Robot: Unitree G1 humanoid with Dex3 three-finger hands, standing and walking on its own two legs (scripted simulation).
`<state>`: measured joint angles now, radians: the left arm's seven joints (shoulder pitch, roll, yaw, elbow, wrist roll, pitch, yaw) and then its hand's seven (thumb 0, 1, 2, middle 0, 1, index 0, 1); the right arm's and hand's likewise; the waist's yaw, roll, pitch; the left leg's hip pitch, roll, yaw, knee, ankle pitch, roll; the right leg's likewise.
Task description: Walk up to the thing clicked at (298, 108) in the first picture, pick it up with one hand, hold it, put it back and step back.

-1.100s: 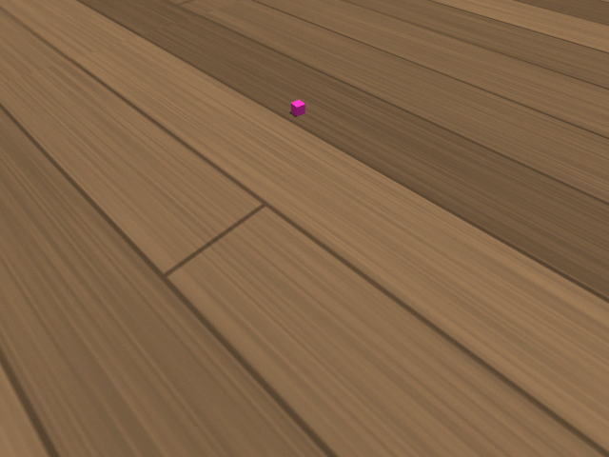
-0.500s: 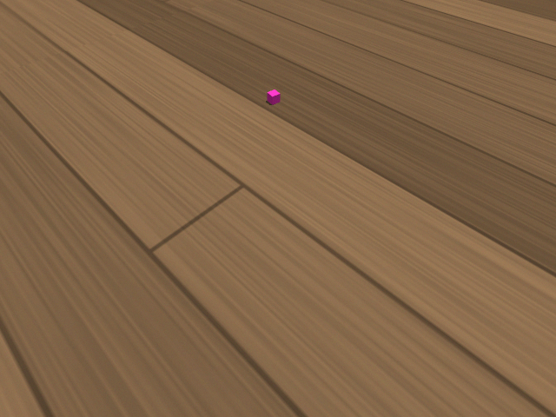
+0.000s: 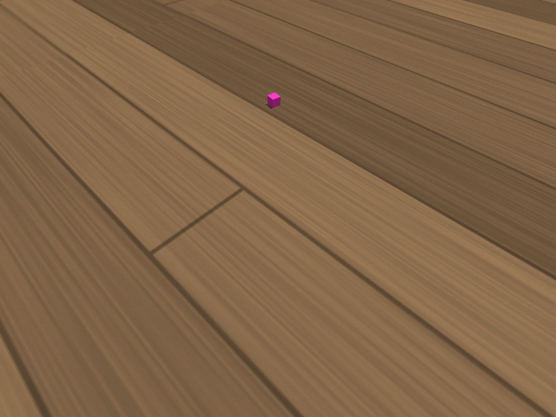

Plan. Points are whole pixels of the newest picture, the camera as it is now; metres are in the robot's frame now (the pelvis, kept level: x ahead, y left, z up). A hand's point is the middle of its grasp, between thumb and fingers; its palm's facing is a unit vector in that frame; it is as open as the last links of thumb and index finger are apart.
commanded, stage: stand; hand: left
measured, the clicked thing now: (273, 100) +2.00 +0.06 -0.75
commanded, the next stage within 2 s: walk up in 0.02 s
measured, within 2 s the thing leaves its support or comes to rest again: neither
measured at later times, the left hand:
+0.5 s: hand (169, 377) +0.20 +0.19 -0.13, palm faces -0.02 -0.90 -0.43, open 7.4 cm
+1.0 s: hand (205, 246) +0.47 +0.18 -0.16, palm faces -0.09 -0.93 -0.36, open 7.4 cm
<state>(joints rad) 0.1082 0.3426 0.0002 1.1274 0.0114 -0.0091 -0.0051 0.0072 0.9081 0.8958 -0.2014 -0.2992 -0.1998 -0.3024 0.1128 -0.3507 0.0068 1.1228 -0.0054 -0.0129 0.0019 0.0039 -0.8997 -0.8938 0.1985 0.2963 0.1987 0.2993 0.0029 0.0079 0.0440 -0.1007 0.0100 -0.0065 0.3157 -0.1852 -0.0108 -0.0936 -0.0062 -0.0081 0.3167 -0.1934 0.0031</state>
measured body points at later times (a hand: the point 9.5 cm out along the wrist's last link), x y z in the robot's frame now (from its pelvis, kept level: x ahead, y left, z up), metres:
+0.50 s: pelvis +0.12 -0.10 -0.01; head +0.11 -0.13 +0.43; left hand +0.20 +0.23 -0.10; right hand +0.17 -0.44 -0.15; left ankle +0.09 +0.04 -0.68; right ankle +0.14 -0.21 -0.75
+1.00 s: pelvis +0.41 -0.10 -0.01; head +0.44 -0.09 +0.43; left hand +0.48 +0.22 -0.13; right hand +0.50 -0.41 -0.12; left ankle +0.43 +0.03 -0.75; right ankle +0.31 -0.23 -0.66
